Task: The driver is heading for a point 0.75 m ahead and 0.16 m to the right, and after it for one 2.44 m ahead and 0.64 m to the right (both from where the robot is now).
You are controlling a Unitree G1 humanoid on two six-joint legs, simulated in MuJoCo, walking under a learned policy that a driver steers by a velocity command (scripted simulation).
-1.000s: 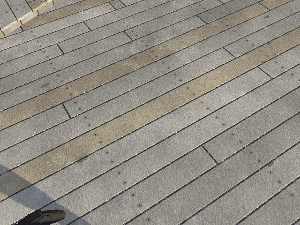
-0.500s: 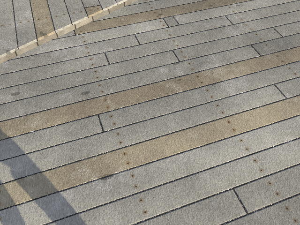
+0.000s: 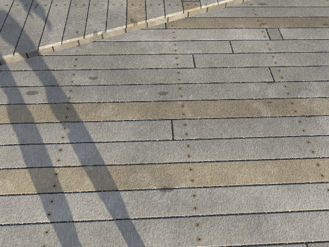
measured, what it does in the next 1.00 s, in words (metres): walks ahead, turning right: right foot, then left foot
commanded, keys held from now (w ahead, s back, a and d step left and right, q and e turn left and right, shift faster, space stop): w+e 0.84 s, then w+q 0.16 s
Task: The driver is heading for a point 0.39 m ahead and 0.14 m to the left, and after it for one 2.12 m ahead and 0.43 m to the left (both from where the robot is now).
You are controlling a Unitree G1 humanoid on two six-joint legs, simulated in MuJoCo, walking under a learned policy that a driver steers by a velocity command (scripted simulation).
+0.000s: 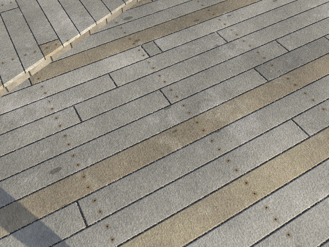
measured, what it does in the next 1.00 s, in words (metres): walks ahead, turning left: left foot, then right foot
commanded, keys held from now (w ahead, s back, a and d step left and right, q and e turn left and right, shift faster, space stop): w+q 0.32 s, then q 0.42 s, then e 0.26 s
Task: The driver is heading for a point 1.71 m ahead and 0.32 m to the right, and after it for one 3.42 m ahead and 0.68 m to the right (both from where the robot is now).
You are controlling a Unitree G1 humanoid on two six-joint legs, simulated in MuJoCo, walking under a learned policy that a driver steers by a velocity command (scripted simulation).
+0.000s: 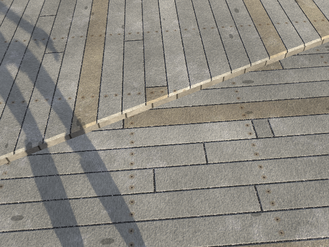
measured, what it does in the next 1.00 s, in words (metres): steps on the spot, turning right: right foot, then left foot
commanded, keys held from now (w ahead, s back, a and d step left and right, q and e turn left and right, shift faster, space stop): e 0.62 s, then q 0.38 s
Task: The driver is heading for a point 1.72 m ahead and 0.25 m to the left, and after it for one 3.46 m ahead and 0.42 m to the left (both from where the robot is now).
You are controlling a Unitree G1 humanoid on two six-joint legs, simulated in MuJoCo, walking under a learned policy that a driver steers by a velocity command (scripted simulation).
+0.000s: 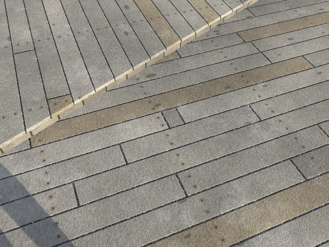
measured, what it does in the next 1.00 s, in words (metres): walks ahead: left foot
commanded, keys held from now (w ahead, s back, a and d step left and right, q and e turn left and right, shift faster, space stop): q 0.48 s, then w+q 0.04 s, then w+e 0.48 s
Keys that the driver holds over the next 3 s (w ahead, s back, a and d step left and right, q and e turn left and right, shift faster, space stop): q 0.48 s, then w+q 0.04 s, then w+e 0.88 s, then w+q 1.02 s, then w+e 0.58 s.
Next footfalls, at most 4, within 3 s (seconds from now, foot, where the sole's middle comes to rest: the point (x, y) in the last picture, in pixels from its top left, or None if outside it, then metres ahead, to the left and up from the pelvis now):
0.48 left None -0.01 0.15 -0.77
1.08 right None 0.31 -0.04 -0.77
1.56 left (128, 215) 0.62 0.15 -0.77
2.06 right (174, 162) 0.89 -0.05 -0.77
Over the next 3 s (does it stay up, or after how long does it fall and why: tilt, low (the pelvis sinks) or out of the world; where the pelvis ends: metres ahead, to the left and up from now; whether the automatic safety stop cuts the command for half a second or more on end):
stays up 1.17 0.22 0.01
